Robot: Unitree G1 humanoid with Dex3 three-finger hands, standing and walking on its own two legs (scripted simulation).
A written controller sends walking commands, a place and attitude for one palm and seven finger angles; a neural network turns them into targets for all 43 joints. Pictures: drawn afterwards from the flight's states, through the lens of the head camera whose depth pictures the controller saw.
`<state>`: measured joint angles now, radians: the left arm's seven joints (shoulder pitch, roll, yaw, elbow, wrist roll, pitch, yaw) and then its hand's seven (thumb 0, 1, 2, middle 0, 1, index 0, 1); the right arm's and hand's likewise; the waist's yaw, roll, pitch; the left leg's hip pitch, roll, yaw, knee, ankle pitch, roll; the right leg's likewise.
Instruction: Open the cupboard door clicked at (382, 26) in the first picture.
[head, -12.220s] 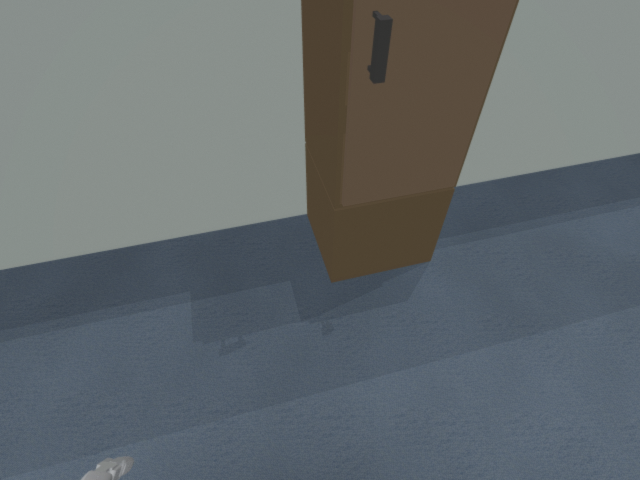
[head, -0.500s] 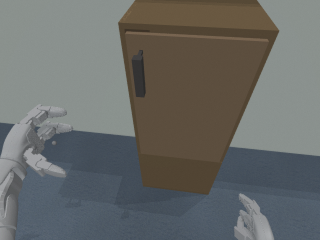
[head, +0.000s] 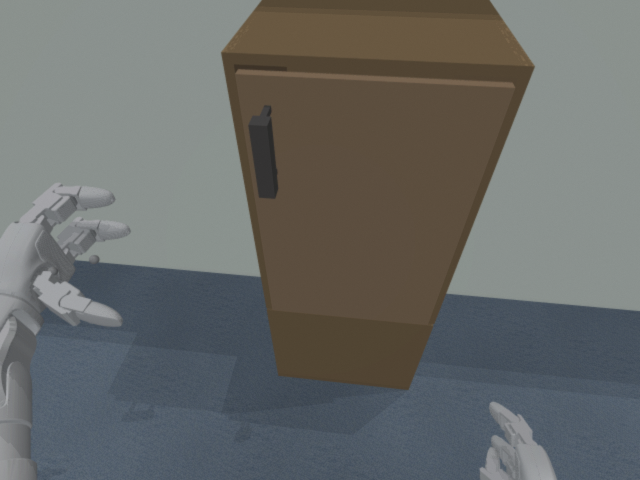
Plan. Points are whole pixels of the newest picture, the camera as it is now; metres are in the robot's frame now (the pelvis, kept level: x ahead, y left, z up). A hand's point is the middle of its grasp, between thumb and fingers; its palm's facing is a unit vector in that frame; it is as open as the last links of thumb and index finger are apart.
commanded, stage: raise the hand with hooked fingers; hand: left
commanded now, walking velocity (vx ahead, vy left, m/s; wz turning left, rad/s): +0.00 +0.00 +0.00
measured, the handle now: (267, 151) +0.55 +0.13 +0.14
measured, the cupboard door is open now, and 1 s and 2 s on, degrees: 0 0 0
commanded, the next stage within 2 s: move the hooked fingers beside the handle in 0.12 s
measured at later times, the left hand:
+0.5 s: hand (128, 243) +0.33 +0.26 +0.15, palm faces +0.02 -1.00 -0.05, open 14.0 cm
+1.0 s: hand (167, 208) +0.39 +0.24 +0.15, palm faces -0.01 -1.00 -0.03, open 14.0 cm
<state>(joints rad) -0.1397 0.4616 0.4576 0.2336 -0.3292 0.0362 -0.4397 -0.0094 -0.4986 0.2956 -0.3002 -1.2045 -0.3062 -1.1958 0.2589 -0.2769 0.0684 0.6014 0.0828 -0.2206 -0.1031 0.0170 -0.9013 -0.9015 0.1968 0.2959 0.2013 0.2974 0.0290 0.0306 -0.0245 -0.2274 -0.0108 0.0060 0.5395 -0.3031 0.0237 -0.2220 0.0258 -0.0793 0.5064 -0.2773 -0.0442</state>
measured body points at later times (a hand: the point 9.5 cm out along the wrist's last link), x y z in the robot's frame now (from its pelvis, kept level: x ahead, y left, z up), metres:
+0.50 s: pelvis +0.00 -0.01 +0.00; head +0.00 -0.02 +0.45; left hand +0.32 +0.31 +0.16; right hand +0.18 -0.24 -0.08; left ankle -0.01 +0.10 -0.73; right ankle +0.00 -0.09 -0.73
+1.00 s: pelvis +0.01 +0.01 +0.00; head +0.03 +0.00 +0.45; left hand +0.39 +0.29 +0.15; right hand +0.13 -0.25 -0.10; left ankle -0.01 +0.10 -0.73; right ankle +0.00 -0.09 -0.73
